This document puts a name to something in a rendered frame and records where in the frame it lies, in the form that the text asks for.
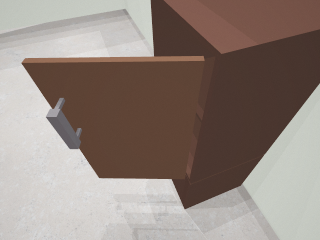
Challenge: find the cupboard door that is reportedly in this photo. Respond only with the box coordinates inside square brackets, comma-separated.
[21, 56, 205, 179]

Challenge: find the handle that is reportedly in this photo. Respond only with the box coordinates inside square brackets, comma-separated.
[46, 98, 82, 150]

